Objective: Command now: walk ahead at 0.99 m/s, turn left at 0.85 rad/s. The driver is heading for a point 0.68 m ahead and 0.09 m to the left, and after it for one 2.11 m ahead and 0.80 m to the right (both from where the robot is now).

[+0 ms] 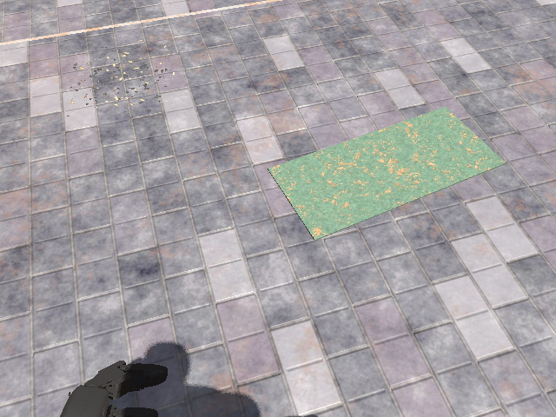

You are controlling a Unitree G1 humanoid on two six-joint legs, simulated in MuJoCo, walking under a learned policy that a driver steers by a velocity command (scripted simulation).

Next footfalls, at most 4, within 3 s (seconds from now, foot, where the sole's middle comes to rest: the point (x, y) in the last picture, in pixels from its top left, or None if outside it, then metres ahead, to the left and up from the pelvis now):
0.16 right None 0.39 -0.15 -0.77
0.60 left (191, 337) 0.70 0.20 -0.77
1.08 right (227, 252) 0.95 0.10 -0.77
1.54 left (156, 247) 0.99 0.31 -0.77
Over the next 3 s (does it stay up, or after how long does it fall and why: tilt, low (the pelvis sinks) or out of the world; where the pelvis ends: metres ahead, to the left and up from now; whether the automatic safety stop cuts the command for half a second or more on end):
stays up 0.97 0.00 0.00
